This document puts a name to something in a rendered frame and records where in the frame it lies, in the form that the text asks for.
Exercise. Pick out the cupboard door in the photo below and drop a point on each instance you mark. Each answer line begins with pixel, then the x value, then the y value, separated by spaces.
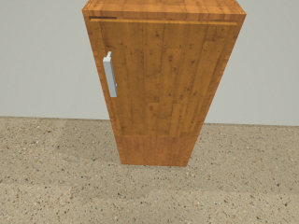
pixel 165 72

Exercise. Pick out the handle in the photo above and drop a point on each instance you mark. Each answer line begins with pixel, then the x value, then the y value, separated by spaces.
pixel 111 82

